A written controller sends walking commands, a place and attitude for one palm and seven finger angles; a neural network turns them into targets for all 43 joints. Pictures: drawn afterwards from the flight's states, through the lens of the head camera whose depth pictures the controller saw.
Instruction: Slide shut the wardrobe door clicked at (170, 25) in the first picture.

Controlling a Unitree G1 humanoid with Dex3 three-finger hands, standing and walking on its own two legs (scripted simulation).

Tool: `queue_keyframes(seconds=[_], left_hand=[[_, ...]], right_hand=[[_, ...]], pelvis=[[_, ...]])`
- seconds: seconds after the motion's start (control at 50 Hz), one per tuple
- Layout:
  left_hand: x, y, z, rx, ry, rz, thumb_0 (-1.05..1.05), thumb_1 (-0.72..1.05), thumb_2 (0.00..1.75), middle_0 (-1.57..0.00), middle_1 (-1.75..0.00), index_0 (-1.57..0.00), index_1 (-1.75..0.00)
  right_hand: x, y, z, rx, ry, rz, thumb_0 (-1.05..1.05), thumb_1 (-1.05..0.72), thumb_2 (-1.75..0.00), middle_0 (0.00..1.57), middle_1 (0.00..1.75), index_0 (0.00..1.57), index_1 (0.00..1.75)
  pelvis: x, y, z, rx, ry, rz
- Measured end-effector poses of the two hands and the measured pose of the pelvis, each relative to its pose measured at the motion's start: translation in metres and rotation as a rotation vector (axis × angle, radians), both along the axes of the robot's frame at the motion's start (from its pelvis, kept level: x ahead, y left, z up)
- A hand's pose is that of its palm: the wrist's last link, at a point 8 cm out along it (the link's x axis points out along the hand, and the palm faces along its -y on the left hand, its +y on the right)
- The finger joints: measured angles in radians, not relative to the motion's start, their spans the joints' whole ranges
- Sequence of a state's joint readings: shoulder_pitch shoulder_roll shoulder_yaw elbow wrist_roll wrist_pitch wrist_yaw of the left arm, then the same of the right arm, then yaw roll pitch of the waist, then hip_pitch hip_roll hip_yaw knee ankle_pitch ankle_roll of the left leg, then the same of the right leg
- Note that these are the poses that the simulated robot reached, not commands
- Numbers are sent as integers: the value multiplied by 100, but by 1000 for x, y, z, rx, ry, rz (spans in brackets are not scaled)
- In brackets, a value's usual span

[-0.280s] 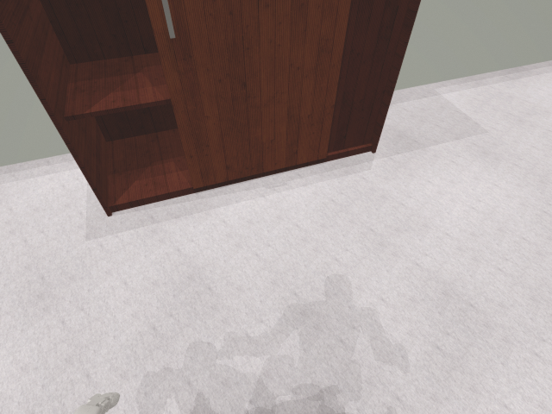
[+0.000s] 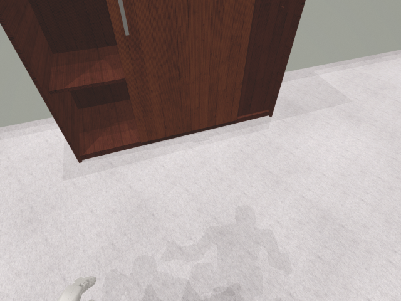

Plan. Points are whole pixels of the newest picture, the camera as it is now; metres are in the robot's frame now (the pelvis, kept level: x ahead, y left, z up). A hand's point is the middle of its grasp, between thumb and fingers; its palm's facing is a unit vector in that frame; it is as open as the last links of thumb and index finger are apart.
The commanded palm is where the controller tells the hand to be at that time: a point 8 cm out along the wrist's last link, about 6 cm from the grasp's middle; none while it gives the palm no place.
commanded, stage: stand and wait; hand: right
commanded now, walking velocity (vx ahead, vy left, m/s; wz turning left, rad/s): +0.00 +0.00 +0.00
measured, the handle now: (120, 1) +1.19 +0.41 +0.15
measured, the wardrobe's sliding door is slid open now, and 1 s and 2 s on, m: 0.40 0.40 0.40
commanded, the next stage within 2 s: look at it before walking up in 0.54 s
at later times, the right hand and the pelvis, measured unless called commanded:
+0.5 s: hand out of the picture +0.06 -0.24 -0.15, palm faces -0.03 +0.94 -0.34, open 7.3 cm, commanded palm none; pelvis -0.02 +0.01 +0.00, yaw +0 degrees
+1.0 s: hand out of the picture +0.05 -0.23 -0.15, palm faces -0.04 +0.94 -0.33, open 7.3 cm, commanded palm none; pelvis -0.02 +0.02 +0.01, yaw +0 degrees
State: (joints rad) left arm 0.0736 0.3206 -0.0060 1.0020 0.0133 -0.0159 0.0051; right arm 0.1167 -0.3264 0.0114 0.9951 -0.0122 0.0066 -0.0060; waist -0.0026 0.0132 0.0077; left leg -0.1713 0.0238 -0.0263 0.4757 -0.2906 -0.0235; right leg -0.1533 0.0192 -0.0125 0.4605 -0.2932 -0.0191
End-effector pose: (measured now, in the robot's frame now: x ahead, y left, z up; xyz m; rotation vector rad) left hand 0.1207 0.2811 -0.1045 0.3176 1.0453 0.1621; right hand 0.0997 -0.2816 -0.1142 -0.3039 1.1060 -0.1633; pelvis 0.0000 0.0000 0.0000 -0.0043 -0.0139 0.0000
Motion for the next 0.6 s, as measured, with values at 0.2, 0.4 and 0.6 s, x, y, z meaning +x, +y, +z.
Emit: queue_keyframes(seconds=[0.2,0.4,0.6], left_hand=[[-32,17,-4,18,87,35,1,90,90,-21,-30,-20,-30],[-61,27,-8,21,146,60,1,90,90,-21,-30,-20,-30],[-71,27,-9,7,149,64,1,90,90,-21,-30,-20,-30]], right_hand=[[-26,0,-3,-11,69,-22,0,-91,-90,21,30,21,30],[-42,-1,-1,-25,100,-29,0,-91,-90,21,30,21,30],[-43,5,2,-22,86,-20,0,-91,-90,21,30,21,30]], pelvis=[[-4,7,2,1,-5,0],[-12,12,4,0,-12,3],[-19,15,5,-1,-15,5]])
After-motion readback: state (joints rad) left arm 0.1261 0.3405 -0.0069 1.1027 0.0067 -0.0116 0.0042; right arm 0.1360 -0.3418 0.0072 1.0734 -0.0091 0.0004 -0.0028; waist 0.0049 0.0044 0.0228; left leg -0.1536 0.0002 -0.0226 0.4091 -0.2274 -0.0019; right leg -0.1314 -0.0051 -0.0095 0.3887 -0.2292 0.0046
